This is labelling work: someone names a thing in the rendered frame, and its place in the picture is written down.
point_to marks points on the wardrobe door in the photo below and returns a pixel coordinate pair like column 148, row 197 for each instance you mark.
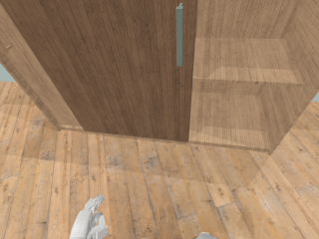
column 27, row 64
column 114, row 61

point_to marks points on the left robot hand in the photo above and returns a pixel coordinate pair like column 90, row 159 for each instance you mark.
column 85, row 223

